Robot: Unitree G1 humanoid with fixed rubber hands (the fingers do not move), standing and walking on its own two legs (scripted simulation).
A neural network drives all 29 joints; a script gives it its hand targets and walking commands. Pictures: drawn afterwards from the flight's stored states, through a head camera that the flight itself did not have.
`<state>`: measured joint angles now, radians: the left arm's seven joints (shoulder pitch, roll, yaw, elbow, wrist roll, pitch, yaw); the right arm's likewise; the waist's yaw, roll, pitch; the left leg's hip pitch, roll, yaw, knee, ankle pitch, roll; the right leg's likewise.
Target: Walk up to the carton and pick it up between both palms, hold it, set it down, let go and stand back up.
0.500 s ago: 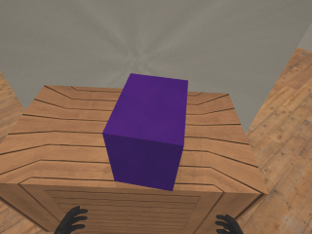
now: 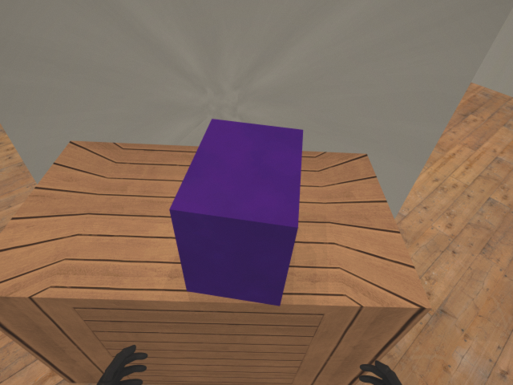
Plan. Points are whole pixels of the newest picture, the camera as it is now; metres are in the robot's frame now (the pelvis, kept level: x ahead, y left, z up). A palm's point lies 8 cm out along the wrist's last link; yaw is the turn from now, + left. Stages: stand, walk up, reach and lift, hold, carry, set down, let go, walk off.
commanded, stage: let go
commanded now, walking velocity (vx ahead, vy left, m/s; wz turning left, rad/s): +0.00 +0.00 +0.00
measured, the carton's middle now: (245, 210) +0.48 +0.04 -0.01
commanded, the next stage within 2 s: stand in 0.02 s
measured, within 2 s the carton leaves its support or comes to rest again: neither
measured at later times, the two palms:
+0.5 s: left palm out of the picture +0.02 +0.24 -0.12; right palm out of the picture +0.01 -0.23 -0.14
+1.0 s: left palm out of the picture -0.06 +0.21 -0.14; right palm out of the picture -0.05 -0.19 -0.15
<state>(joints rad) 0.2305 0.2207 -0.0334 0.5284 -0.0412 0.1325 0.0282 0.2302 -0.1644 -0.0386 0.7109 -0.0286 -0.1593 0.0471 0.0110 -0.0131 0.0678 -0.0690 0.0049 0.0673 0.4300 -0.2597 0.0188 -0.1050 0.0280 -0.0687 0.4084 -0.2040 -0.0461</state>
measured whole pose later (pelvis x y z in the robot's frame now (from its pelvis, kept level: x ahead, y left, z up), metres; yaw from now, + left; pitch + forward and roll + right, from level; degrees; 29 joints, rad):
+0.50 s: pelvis -0.02 +0.01 +0.00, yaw +0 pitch -2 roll +0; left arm 0.35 0.17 0.00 0.83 0.02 -0.01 0.01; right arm 0.29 -0.20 -0.03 0.98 -0.03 0.01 0.01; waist 0.01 0.03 0.01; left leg -0.17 -0.01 0.07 0.42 -0.22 0.04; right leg -0.21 0.01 -0.06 0.40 -0.16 -0.04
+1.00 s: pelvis -0.02 +0.01 +0.00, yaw +0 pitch -1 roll +0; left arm 0.40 0.10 0.00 1.06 0.02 -0.02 0.03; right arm 0.31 -0.13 0.00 1.16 -0.01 0.00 -0.01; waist 0.00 0.03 0.00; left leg -0.19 -0.02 0.08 0.40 -0.20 0.05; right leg -0.23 0.00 -0.06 0.40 -0.14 -0.03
